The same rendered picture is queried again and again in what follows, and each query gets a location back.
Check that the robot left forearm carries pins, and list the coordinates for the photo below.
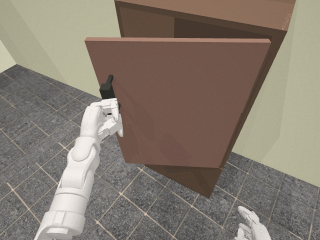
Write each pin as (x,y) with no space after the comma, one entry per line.
(65,217)

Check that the cupboard door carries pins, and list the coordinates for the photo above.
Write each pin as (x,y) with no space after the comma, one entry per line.
(180,98)

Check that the handle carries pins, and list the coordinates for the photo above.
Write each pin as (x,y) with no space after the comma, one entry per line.
(107,92)

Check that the robot right hand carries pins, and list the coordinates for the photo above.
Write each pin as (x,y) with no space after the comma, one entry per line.
(257,232)

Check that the robot left hand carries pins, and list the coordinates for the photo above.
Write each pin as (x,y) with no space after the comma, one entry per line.
(95,125)

